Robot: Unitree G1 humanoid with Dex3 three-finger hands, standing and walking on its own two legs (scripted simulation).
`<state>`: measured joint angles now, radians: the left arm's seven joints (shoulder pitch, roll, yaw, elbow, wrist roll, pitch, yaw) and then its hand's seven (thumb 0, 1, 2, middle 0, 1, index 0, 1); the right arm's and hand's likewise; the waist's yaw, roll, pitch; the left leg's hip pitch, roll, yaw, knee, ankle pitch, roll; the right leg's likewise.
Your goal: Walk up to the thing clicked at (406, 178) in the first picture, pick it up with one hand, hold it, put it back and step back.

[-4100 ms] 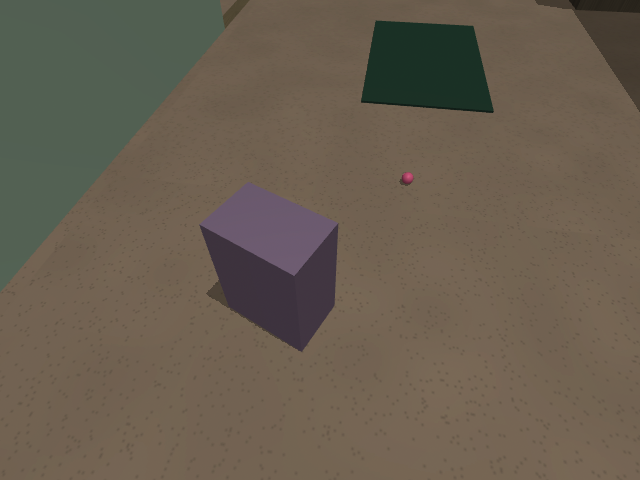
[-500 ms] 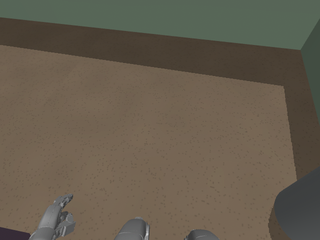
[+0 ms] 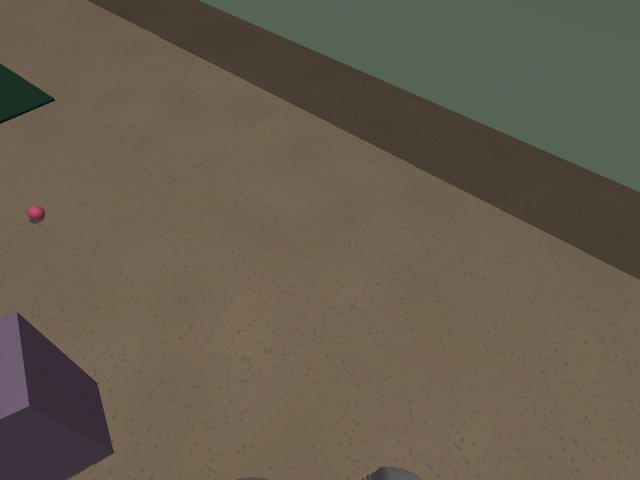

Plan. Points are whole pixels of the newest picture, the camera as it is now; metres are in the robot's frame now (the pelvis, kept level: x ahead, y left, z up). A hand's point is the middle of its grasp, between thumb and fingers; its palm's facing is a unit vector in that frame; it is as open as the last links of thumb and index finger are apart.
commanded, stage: walk up
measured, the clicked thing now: (36, 212) +1.07 +1.12 -0.73
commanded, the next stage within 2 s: stand in 1.28 s
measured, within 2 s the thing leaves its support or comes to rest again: neither
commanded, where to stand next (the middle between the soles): +0.10 -0.05 m, yaw +12 degrees
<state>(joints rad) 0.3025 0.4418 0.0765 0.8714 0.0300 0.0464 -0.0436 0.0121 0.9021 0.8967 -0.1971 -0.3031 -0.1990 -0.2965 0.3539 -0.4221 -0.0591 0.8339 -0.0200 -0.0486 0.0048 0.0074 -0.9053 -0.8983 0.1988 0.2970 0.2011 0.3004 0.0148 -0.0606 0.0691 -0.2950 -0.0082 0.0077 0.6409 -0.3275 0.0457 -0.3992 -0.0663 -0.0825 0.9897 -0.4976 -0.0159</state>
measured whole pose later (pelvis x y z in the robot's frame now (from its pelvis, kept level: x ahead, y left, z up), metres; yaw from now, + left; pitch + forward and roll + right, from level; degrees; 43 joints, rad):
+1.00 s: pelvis +0.02 -0.05 +0.01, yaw +15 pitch -2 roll +0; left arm 0.14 0.35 0.00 1.07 0.00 0.00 -0.02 0.01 0.90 0.90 -0.20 -0.30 -0.20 -0.30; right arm 0.13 -0.37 0.00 1.05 0.00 -0.02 0.00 0.01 -0.90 -0.90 0.20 0.30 0.20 0.30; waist 0.01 0.00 0.07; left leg -0.24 0.01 -0.05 0.56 -0.28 -0.02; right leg -0.24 -0.04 -0.04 0.54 -0.26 0.02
